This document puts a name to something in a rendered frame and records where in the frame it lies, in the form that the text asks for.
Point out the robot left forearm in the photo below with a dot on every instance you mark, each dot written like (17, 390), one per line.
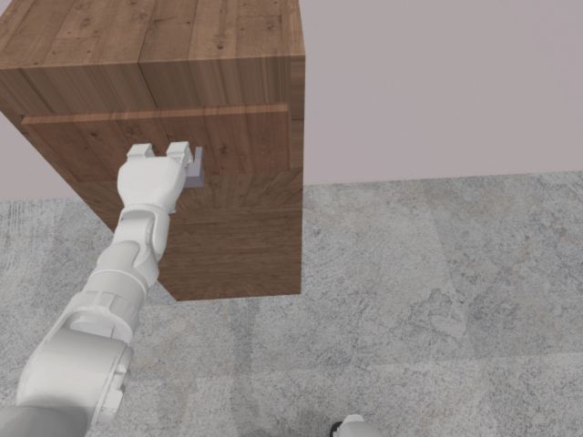
(109, 303)

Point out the left robot upper arm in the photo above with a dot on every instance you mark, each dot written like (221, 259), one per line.
(79, 380)

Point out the cabinet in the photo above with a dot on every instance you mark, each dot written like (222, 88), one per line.
(238, 236)

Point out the drawer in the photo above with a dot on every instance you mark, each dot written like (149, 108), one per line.
(236, 139)

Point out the robot left hand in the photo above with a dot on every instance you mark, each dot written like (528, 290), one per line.
(157, 181)

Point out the robot right shin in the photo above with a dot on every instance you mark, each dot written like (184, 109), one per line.
(352, 418)

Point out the handle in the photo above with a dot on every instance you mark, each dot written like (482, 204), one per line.
(194, 171)

